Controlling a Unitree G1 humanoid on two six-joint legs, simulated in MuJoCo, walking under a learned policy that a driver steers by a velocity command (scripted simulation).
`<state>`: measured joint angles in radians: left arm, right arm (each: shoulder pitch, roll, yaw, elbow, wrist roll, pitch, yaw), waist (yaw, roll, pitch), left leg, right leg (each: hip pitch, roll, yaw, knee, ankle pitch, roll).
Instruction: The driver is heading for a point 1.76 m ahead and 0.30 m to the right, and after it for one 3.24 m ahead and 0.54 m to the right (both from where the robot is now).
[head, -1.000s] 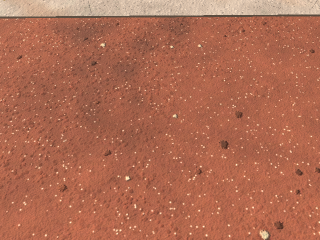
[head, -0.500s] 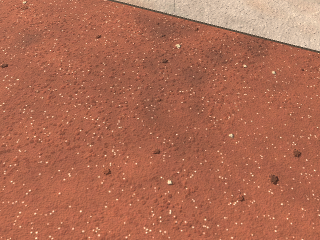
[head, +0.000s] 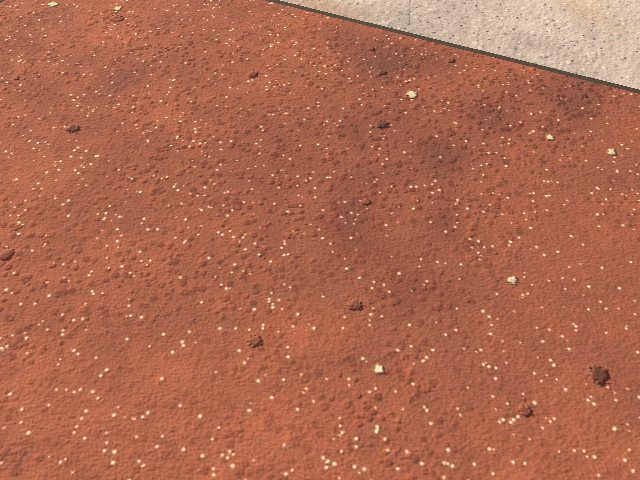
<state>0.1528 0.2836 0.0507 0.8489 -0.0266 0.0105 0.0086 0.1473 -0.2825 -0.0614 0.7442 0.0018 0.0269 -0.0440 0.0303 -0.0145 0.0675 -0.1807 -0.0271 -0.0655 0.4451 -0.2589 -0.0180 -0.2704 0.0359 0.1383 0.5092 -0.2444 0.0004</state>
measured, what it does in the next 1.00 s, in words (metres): steps on the spot, turning right: right foot, then left foot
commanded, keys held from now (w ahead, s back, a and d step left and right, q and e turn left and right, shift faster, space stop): e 0.60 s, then no key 0.04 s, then q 0.36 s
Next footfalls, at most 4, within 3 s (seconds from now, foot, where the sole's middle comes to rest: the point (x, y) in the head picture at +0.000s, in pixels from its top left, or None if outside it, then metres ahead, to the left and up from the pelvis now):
0.32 right None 0.02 -0.14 -0.77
0.80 left None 0.11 0.07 -0.78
1.42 left None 0.21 0.12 -0.77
1.92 right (372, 424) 0.57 -0.06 -0.77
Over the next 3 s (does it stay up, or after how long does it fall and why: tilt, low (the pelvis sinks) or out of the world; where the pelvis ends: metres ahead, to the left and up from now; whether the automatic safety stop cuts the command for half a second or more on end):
stays up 0.95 -0.09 -0.01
